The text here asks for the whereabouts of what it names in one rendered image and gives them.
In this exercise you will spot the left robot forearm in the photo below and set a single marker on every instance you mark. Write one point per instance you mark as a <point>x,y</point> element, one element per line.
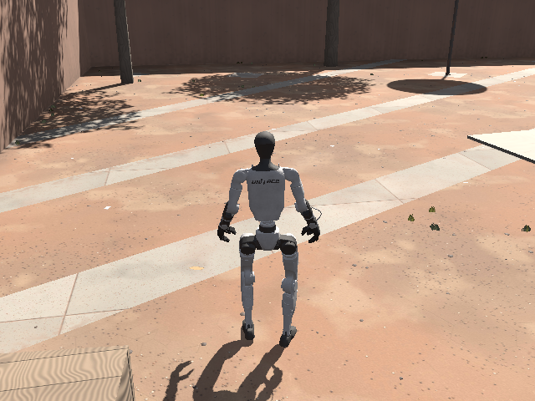
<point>226,218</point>

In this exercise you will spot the left robot upper arm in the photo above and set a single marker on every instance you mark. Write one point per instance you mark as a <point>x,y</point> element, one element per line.
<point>235,190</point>

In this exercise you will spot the right robot forearm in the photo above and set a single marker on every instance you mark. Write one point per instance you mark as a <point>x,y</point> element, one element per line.
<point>309,216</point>

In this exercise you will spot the robot foot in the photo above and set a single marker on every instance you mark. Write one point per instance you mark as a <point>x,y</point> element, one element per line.
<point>285,340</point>
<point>249,332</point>

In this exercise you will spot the robot right hand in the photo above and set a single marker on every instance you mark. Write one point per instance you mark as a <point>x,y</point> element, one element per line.
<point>315,231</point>

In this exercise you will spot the right robot upper arm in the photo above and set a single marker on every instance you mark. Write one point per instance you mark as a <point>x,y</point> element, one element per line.
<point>297,188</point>

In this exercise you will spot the robot right foot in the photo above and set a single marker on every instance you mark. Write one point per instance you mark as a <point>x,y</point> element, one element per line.
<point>285,340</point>

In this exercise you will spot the robot left hand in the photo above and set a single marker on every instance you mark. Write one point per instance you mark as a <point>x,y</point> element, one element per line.
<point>229,230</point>

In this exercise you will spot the robot left foot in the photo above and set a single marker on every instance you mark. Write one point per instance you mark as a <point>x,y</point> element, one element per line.
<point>249,332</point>

